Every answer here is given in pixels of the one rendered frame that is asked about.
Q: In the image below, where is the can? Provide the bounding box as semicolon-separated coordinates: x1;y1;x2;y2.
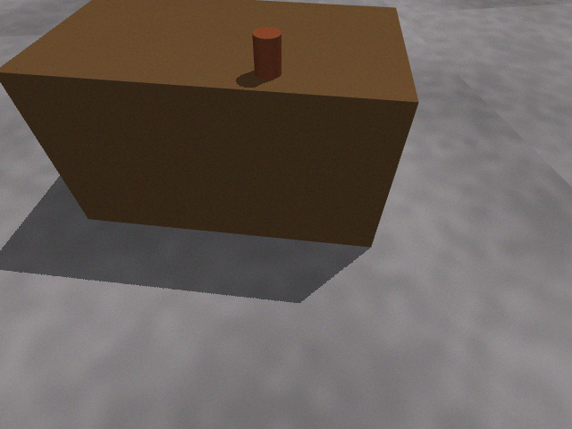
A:
252;27;282;80

